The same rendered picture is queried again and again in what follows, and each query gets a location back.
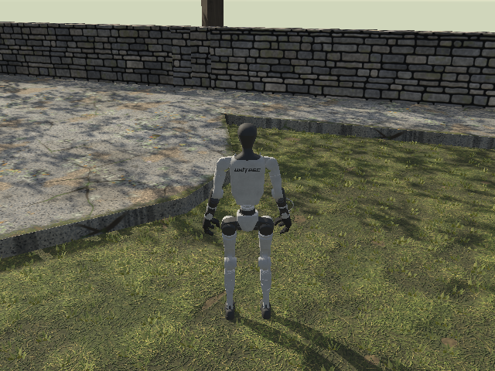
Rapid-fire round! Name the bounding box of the robot right forearm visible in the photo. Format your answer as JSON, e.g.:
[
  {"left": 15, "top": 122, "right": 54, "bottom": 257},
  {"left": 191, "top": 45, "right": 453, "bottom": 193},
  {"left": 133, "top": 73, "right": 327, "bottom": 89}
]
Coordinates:
[{"left": 275, "top": 188, "right": 290, "bottom": 219}]

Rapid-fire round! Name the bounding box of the right robot shin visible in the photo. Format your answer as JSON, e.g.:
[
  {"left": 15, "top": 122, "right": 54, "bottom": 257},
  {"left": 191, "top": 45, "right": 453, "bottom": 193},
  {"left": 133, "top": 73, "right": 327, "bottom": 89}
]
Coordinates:
[{"left": 260, "top": 257, "right": 271, "bottom": 308}]

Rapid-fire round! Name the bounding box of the robot right upper arm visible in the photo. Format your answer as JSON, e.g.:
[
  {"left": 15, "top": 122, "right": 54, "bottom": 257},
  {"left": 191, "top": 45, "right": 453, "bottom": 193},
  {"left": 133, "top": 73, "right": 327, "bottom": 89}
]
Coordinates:
[{"left": 264, "top": 156, "right": 283, "bottom": 199}]

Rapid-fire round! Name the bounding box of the right robot hand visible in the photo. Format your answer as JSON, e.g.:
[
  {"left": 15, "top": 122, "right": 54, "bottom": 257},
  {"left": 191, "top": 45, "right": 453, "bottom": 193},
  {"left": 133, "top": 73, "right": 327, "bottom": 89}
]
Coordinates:
[{"left": 274, "top": 216, "right": 292, "bottom": 234}]

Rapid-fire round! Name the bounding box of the left robot hand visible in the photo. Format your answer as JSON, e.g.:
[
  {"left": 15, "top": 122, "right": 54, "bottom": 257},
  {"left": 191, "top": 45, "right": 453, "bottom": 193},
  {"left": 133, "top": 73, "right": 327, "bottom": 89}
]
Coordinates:
[{"left": 202, "top": 217, "right": 220, "bottom": 236}]

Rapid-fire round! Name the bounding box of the robot left forearm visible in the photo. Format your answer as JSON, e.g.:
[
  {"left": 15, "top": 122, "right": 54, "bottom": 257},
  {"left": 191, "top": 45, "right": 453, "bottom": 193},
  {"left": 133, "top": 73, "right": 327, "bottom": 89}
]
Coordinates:
[{"left": 204, "top": 188, "right": 220, "bottom": 220}]

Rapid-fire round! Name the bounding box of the robot torso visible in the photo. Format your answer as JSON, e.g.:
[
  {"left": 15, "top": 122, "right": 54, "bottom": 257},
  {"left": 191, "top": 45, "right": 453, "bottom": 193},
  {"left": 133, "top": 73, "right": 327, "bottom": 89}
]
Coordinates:
[{"left": 229, "top": 153, "right": 265, "bottom": 232}]

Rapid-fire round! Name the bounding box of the robot left upper arm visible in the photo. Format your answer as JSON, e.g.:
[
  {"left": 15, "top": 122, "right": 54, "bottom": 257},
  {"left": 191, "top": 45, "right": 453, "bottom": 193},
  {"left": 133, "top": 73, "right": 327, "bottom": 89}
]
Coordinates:
[{"left": 211, "top": 156, "right": 231, "bottom": 199}]

